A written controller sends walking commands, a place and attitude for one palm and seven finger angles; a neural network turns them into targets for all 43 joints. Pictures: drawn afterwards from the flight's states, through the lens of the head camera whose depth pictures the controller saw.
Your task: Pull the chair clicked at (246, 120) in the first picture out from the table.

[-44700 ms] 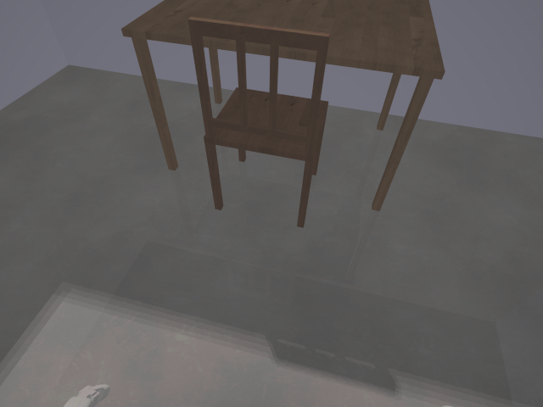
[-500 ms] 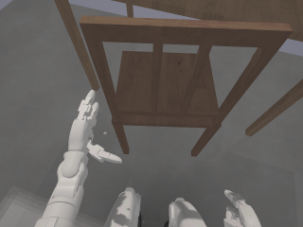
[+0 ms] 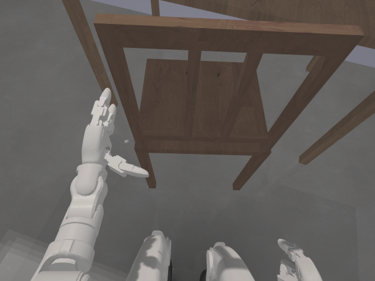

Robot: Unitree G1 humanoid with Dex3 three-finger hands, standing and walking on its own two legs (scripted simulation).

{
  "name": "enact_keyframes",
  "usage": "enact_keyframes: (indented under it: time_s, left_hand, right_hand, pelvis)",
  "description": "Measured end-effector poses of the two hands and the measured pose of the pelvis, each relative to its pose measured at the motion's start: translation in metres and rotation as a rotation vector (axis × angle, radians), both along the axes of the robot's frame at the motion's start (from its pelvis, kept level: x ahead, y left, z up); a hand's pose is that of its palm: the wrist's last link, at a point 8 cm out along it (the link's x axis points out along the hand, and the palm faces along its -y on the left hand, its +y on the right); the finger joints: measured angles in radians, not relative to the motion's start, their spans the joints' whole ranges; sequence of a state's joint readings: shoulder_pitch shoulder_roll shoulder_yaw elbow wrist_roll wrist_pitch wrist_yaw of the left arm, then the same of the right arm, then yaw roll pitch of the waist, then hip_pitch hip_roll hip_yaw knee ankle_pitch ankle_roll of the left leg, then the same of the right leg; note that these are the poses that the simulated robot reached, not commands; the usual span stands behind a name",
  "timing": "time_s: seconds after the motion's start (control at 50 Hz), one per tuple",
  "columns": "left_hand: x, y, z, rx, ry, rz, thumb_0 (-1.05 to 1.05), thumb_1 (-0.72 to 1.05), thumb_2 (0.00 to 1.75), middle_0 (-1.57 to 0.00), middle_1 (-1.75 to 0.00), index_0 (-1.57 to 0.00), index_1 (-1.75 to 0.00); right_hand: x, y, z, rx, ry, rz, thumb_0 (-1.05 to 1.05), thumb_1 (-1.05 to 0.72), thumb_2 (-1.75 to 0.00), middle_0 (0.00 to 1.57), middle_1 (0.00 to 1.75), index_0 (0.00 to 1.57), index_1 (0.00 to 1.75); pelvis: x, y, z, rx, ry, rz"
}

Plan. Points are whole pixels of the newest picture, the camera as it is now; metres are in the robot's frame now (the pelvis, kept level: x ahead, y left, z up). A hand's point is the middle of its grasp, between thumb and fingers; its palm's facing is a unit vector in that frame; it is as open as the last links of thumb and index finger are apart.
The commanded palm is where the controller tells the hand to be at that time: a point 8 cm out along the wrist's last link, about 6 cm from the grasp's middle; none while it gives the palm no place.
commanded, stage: push the fingers through the gap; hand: left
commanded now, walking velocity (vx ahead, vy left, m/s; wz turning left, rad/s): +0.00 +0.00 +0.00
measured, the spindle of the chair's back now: (190, 101) +0.50 +0.01 +0.03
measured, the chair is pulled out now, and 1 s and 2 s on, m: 0.12 0.12 0.12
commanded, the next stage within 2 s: hook a spindle and tug to test in 1.22 s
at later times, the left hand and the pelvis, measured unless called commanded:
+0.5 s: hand (130, 124) +0.44 +0.14 +0.02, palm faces +0.03 -1.00 -0.05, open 16.9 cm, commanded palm +0.42 +0.18 +0.03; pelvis +0.00 +0.00 +0.00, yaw -1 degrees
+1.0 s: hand (135, 109) +0.48 +0.14 +0.02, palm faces +0.04 -1.00 -0.05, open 16.9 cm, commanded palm +0.45 +0.18 +0.02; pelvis +0.00 +0.00 -0.01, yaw -2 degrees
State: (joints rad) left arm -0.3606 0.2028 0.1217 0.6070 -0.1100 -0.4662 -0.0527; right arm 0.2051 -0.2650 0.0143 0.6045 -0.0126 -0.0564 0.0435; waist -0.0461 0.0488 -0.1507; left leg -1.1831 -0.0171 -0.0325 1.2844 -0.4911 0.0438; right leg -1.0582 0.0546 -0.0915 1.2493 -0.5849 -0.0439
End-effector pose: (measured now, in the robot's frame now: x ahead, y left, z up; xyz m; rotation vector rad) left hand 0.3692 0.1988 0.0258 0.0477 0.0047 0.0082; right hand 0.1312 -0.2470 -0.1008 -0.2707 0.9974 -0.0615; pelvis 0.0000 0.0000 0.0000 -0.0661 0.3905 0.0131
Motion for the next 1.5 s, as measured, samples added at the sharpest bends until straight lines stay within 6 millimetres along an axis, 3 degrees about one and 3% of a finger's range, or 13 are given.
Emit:
enact_keyframes:
  time_s: [0.26,0.76,0.98,1.12,1.26,1.38,1.5]
  left_hand:
    - [0.023,0.004,-0.001,0.005,0.014,0.017,-0.01,-0.5,0.3,-0.06,-0.08,-0.06,-0.08]
    - [0.076,-0.002,-0.003,0.009,0.01,0.035,-0.01,-0.5,0.3,-0.06,-0.08,-0.06,-0.08]
    - [0.087,-0.006,-0.003,0.005,-0.001,0.032,-0.01,-0.5,0.3,-0.06,-0.08,-0.06,-0.08]
    - [0.082,-0.003,-0.009,0.001,0.034,0.046,-0.01,-0.5,0.3,-0.06,-0.08,-0.06,-0.08]
    - [0.075,0.002,0.0,0.005,-0.011,0.044,-0.01,-0.5,0.3,-0.06,-0.08,-0.06,-0.08]
    - [0.073,0.002,-0.003,-0.006,0.017,0.032,-0.01,-0.5,0.3,-0.06,-0.09,-0.06,-0.08]
    - [0.072,0.0,-0.004,-0.017,-0.001,0.036,-0.01,-0.5,0.3,-0.1,-0.21,-0.1,-0.21]
  right_hand:
    - [-0.031,-0.003,-0.007,0.004,0.099,-0.041,0.01,-0.91,-0.89,0.2,0.3,0.2,0.3]
    - [-0.072,-0.012,-0.016,-0.008,0.216,-0.098,0.01,-0.91,-0.89,0.2,0.3,0.2,0.3]
    - [-0.091,-0.012,-0.018,0.002,0.275,-0.127,0.01,-0.91,-0.89,0.2,0.3,0.2,0.3]
    - [-0.092,-0.01,-0.015,0.012,0.279,-0.134,0.01,-0.91,-0.89,0.2,0.3,0.2,0.3]
    - [-0.083,-0.01,-0.012,0.01,0.254,-0.119,0.01,-0.91,-0.89,0.2,0.3,0.2,0.3]
    - [-0.073,-0.011,-0.011,0.0,0.232,-0.107,0.01,-0.91,-0.89,0.2,0.3,0.2,0.3]
    - [-0.068,-0.01,-0.01,-0.008,0.214,-0.1,0.01,-0.91,-0.89,0.2,0.3,0.2,0.3]
  pelvis:
    - [0.002,0.003,0.001,-0.001,0.017,-0.007]
    - [-0.002,0.001,-0.008,-0.002,0.061,-0.019]
    - [-0.001,0.001,-0.009,-0.001,0.074,-0.028]
    - [0.001,0.001,-0.006,0.003,0.069,-0.033]
    - [0.002,0.002,-0.004,-0.001,0.058,-0.028]
    - [0.001,0.002,-0.004,-0.004,0.056,-0.022]
    - [0.0,0.004,-0.005,-0.006,0.056,-0.021]
